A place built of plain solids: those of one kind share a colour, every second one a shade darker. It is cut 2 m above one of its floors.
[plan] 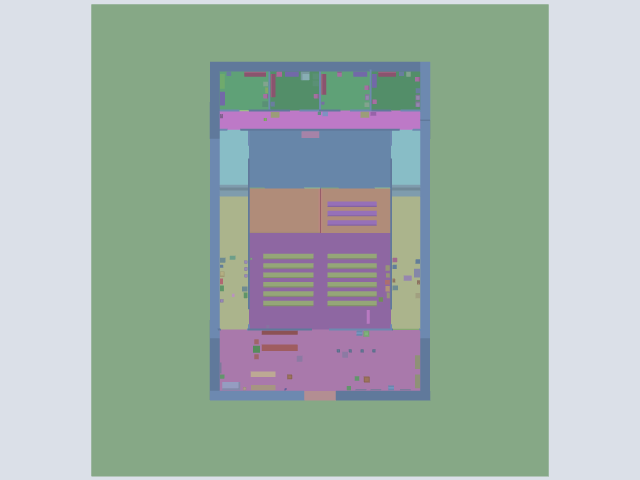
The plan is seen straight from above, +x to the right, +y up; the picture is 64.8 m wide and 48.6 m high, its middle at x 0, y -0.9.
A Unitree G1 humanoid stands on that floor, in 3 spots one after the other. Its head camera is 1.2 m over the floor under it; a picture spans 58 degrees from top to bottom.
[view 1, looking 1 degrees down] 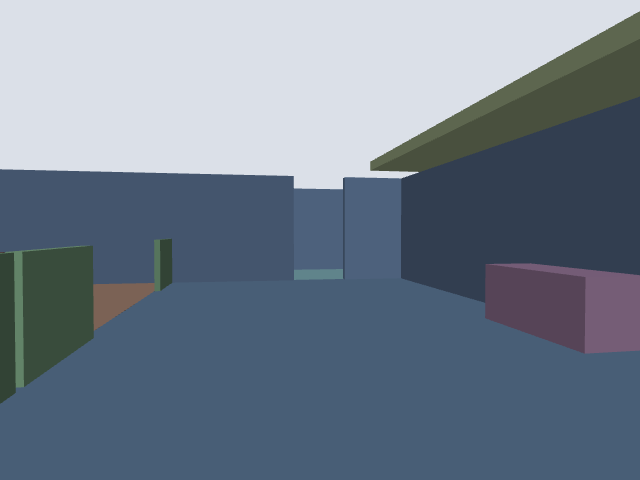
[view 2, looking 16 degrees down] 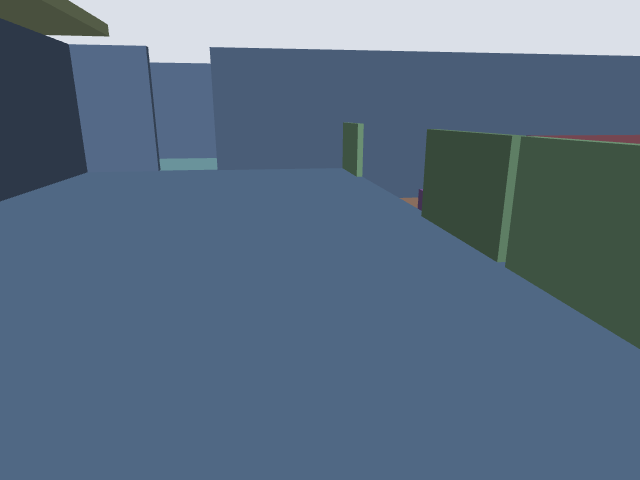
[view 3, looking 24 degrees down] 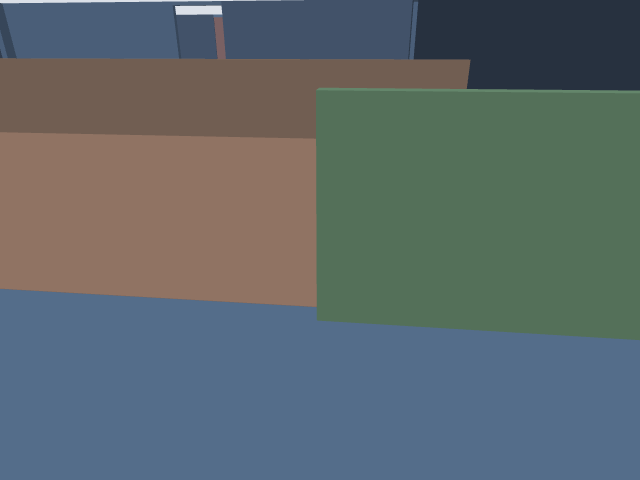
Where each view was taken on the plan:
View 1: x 3.67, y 6.11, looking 170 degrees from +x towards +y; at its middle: wall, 14.04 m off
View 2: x -3.14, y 6.41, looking -8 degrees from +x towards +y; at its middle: floor_stage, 4.35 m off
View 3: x -5.80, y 6.16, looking -84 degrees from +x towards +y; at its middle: rail_end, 1.91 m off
